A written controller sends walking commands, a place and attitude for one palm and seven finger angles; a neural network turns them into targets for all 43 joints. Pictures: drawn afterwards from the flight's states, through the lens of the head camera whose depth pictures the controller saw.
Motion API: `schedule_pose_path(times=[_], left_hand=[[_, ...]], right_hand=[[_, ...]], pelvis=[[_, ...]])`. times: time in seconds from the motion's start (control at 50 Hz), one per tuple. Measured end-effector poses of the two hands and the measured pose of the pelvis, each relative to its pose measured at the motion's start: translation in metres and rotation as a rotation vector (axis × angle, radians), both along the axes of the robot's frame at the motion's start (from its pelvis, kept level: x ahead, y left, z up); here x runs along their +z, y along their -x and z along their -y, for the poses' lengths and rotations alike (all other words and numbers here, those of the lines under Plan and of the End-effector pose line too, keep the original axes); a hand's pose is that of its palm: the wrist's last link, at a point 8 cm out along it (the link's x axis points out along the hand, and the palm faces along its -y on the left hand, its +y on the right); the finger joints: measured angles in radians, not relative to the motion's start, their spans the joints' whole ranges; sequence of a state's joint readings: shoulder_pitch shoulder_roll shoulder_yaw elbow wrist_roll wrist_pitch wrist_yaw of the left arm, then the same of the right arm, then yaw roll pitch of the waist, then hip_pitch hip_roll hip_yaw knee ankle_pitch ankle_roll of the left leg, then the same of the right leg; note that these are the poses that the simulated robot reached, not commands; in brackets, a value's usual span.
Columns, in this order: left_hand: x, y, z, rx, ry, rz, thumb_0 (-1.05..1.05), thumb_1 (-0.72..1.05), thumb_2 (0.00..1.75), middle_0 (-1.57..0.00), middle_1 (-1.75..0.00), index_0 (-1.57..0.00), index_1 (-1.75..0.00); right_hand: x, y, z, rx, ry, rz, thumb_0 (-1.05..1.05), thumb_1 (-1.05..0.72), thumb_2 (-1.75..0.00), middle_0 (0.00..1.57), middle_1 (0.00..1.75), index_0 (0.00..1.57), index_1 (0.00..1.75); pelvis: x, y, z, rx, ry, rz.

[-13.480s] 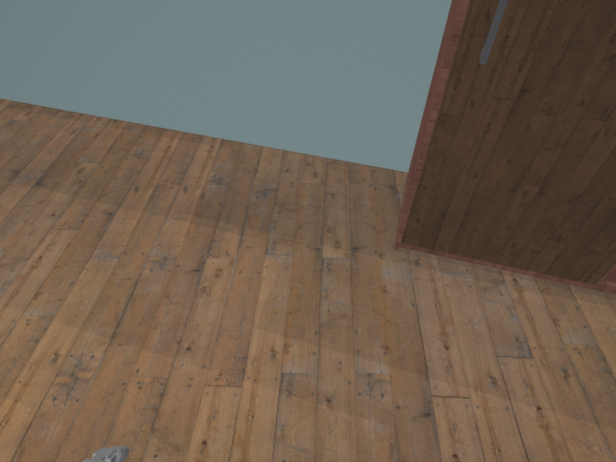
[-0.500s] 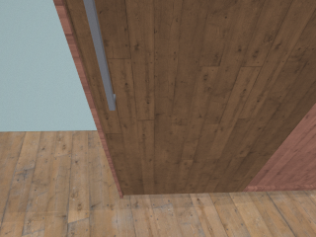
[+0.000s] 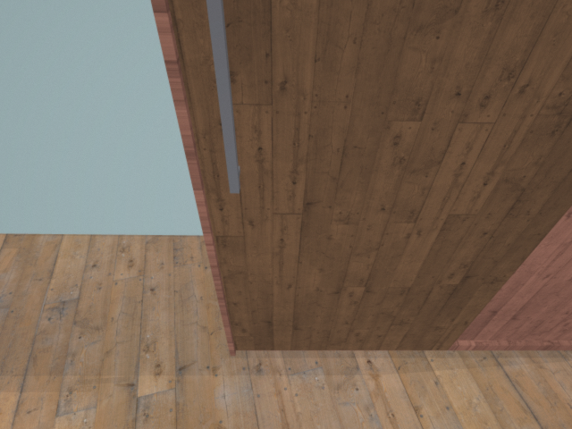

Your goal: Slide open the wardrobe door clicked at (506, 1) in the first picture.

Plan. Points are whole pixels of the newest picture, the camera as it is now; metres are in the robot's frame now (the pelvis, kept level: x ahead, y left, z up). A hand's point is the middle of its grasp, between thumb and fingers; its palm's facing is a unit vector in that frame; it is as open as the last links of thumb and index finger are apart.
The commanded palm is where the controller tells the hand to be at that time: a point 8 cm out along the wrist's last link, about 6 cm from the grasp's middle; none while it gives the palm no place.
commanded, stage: look again from close up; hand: left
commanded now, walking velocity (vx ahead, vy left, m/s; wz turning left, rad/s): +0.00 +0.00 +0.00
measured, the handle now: (227, 99) +0.50 +0.13 +0.23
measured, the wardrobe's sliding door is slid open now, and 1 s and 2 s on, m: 0.00 0.00 0.00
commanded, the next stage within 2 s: raise the hand with hooked fingers in 1.80 s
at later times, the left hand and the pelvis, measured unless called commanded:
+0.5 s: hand out of the picture +0.00 +0.13 -0.18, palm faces +0.04 -0.99 -0.10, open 7.4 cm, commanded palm none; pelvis +0.03 +0.00 +0.00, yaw +0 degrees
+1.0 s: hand out of the picture +0.01 +0.15 -0.17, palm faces +0.03 -0.99 -0.14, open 7.4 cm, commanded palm none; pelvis +0.03 +0.00 +0.01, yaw +0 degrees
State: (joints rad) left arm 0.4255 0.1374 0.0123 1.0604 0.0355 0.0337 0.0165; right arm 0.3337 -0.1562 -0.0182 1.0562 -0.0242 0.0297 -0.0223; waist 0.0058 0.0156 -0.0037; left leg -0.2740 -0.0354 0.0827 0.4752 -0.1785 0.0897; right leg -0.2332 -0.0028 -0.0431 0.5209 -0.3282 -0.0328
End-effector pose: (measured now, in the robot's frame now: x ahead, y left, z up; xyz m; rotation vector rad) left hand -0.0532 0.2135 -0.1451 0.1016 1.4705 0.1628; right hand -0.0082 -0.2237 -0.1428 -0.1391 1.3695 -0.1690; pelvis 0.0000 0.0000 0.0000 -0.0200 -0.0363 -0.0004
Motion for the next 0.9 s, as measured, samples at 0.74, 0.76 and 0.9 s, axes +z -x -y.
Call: schedule_pose_path(times=[0.74, 0.76, 0.9], left_hand=[[-0.001, -0.071, 0.012, -0.030, 0.014, 0.083, 0.00, 0.91, 0.90, -0.19, -0.30, -0.20, -0.29], [-0.001, -0.071, 0.012, -0.030, 0.012, 0.084, 0.00, 0.91, 0.90, -0.19, -0.30, -0.20, -0.29], [0.000, -0.068, 0.011, -0.030, 0.014, 0.076, 0.00, 0.91, 0.90, -0.19, -0.30, -0.20, -0.29]], right_hand=[[0.003, -0.023, -0.014, -0.008, -0.028, -0.030, 0.01, -0.92, -0.90, 0.20, 0.30, 0.20, 0.30], [0.003, -0.024, -0.013, -0.007, -0.028, -0.028, 0.01, -0.92, -0.90, 0.20, 0.30, 0.20, 0.30], [0.003, -0.027, -0.011, 0.001, -0.025, -0.021, 0.01, -0.91, -0.90, 0.20, 0.30, 0.20, 0.30]], pelvis=[[0.004, -0.033, 0.003, 0.000, -0.014, -0.008], [0.004, -0.033, 0.003, 0.000, -0.014, -0.007], [0.005, -0.032, 0.001, 0.000, -0.017, -0.005]])
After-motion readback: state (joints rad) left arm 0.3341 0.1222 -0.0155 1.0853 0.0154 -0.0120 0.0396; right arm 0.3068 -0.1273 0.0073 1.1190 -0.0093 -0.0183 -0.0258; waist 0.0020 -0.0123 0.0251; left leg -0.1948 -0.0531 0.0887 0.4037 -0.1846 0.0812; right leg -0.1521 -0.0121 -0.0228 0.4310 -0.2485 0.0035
